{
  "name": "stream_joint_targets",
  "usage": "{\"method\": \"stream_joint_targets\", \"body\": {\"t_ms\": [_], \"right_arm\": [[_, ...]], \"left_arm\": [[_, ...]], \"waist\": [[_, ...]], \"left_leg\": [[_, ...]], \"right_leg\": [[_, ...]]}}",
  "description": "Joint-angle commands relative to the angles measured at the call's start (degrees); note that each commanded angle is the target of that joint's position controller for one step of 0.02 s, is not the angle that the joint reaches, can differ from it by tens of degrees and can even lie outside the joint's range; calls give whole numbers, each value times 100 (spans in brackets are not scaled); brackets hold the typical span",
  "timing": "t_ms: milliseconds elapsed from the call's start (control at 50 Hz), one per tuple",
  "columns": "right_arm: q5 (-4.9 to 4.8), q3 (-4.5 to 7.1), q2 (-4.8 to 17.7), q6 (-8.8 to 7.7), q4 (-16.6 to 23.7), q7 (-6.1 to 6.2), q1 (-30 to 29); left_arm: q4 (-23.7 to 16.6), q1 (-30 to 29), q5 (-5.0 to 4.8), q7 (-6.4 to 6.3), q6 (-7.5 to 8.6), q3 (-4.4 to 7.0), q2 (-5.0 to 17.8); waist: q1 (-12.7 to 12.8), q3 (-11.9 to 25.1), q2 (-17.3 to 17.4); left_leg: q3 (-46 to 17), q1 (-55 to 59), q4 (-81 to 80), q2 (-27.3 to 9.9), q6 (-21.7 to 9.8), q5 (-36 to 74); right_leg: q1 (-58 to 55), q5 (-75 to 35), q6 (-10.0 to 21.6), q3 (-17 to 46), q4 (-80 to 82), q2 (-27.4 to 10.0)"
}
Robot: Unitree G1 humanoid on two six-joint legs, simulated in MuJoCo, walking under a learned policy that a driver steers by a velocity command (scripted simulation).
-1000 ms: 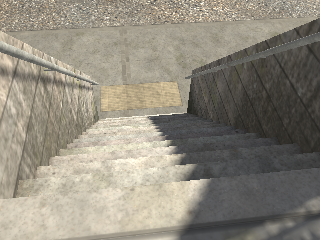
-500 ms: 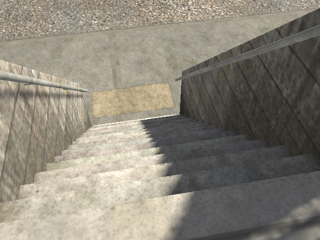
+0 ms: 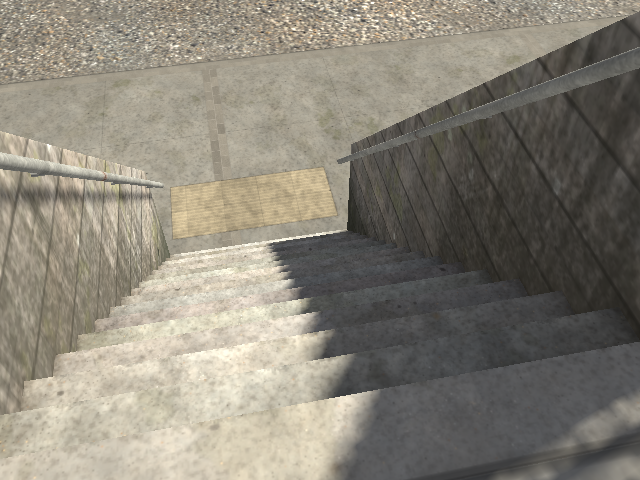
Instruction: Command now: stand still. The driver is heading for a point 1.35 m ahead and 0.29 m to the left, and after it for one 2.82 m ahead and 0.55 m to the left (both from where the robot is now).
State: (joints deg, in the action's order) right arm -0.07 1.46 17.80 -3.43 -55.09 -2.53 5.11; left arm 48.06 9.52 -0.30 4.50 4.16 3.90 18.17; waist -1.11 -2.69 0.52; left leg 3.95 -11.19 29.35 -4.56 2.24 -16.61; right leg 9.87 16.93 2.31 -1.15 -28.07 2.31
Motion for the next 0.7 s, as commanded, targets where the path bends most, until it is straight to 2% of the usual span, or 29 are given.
{"method": "stream_joint_targets", "body": {"t_ms": [20, 320, 360, 380, 400, 420, 440, 460, 480, 500, 520, 540, 560, 580, 600, 620, 640, 680, 700], "right_arm": [[0, 165, 797, -56, 175, 21, -196], [26, 180, 824, -21, -248, 37, -391], [37, 203, 882, -23, -244, 58, -460], [72, 245, 976, -36, -106, 131, -657], [105, 267, 1000, -59, 15, 220, -807], [126, 260, 939, -87, 75, 298, -829], [154, 233, 813, -110, 81, 347, -717], [199, 217, 694, -132, 60, 379, -479], [263, 235, 700, -152, 75, 424, -298], [317, 255, 723, -157, 84, 436, -87], [364, 264, 701, -152, 175, 426, -74], [408, 249, 610, -138, 291, 392, -168], [438, 207, 446, -106, 354, 333, -259], [435, 142, 287, -60, 375, 254, -343], [378, 97, 213, -18, 358, 168, -329], [303, 92, 249, 7, 324, 100, -180], [245, 100, 306, -7, 310, 59, -55], [203, 181, 519, -140, 233, 32, 277], [204, 265, 673, -254, 230, 44, 408]], "left_arm": [[-284, -86, -5, -16, 68, 182, 817], [72, 18, 1, 23, 38, 146, 888], [65, 57, 23, -23, 35, 190, 1018], [-15, 74, 45, -124, 40, 272, 1213], [-88, 110, 54, -238, 50, 345, 1362], [-101, 268, 54, -333, 51, 387, 1390], [-72, 483, 48, -421, 39, 387, 1294], [-48, 609, 94, -515, 38, 378, 1188], [-69, 720, 210, -633, 80, 371, 1097], [-118, 515, 271, -721, 171, 312, 896], [-175, 120, 272, -749, 233, 233, 696], [-266, -268, 199, -786, 265, 187, 620], [-317, -443, 129, -844, 288, 197, 735], [-304, -400, 107, -884, 284, 258, 965], [-328, -317, 151, -891, 255, 335, 1175], [-355, -183, 246, -869, 204, 380, 1278], [-351, -117, 317, -815, 127, 381, 1287], [-277, -99, 382, -682, -35, 264, 1045], [-174, -8, 399, -644, -64, 181, 877]], "waist": [[-33, 417, 42], [-36, 325, -6], [48, 345, 3], [132, 409, -25], [204, 501, -85], [284, 525, -208], [331, 449, -368], [344, 288, -665], [474, 145, -989], [327, 81, -839], [107, -59, -602], [-12, -152, -434], [-27, -149, -346], [46, -122, -365], [145, -52, -413], [214, 22, -474], [219, -18, -481], [112, -95, -460], [58, -46, -452]], "left_leg": [[-93, 101, -360, -110, -140, 1257], [-34, 113, -567, -92, -103, 1095], [-92, -132, -531, -48, -181, 1186], [-98, -336, -380, -3, -263, 1282], [-134, -530, -184, 17, -313, 1359], [-189, -788, 73, 23, -312, 1257], [-205, -1078, 396, 37, -266, 794], [-197, -1301, 1053, 72, -177, -296], [-426, -1591, 2419, -12, -84, -1667], [-729, -1566, 3399, -199, -74, -2170], [-811, -1451, 3515, -276, -67, -2088], [-660, -1312, 3060, -239, -45, -1843], [-427, -1151, 2429, -189, 7, -1415], [-245, -1008, 1874, -136, 62, -1038], [-108, -860, 1481, -46, 97, -782], [-33, -643, 1149, 34, 75, -553], [-22, -453, 800, 92, -5, -238], [-32, 108, -9, 247, -340, 409], [-55, 508, -211, 375, -536, 361]], "right_leg": [[-152, -1732, 170, 454, 447, -409], [-273, -1541, 207, 533, 642, -427], [-500, -1519, 267, 464, 603, -459], [-643, -1584, 436, 521, 590, -544], [-790, -1686, 693, 684, 633, -737], [-952, -1826, 1022, 968, 746, -1066], [-1070, -2044, 1397, 1346, 921, -1540], [-1042, -2298, 1777, 1709, 1185, -2118], [-971, -2557, 2062, 1942, 1456, -2644], [-731, -2418, 1898, 1712, 1541, -2687], [-468, -2053, 1541, 1273, 1594, -2420], [-299, -1751, 1226, 827, 1600, -2089], [-300, -1670, 1023, 492, 1550, -1828], [-381, -1752, 939, 298, 1511, -1699], [-482, -1861, 968, 224, 1504, -1682], [-523, -1381, 1016, 260, 1616, -1777], [-455, -588, 1036, 322, 1695, -1874], [-164, 1243, 1021, 428, 1679, -2033], [40, 1636, 964, 383, 1467, -2022]]}}
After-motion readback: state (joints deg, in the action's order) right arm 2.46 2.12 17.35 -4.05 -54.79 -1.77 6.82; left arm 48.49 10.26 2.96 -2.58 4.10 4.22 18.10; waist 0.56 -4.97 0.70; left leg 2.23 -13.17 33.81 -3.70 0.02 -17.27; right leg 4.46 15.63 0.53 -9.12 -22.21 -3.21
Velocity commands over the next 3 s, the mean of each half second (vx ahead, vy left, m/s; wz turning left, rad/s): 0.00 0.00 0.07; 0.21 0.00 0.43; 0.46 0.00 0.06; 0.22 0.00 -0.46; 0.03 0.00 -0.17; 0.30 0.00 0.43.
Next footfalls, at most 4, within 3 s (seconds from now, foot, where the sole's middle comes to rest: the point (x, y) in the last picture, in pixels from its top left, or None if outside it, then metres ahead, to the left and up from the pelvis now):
0.72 left None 0.01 0.17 -0.77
1.22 right None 0.38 0.08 -0.77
1.64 left None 0.51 0.34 -0.77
2.14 right None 0.41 0.07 -0.77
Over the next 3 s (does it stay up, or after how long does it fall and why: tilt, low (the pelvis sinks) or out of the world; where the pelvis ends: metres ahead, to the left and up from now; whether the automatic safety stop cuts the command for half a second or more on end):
stays up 0.42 0.28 0.01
